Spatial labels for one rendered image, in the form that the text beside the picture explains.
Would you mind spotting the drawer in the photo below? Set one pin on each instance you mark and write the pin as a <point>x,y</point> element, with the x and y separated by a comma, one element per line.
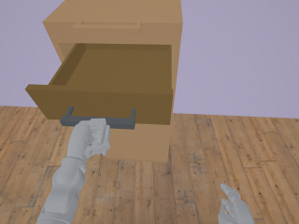
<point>108,81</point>

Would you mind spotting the robot left forearm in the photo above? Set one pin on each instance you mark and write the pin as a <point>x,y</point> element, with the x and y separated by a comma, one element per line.
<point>62,202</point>

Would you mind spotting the robot right hand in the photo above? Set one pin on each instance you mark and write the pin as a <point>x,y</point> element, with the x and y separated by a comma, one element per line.
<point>239,212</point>

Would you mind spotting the cabinet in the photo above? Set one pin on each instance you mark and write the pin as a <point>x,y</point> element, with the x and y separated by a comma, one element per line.
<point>161,23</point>

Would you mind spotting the handle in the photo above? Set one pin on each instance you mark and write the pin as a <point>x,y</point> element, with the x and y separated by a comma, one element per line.
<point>114,123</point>
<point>106,29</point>

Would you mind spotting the robot left hand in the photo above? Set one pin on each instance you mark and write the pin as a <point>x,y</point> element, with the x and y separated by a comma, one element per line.
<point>95,132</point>

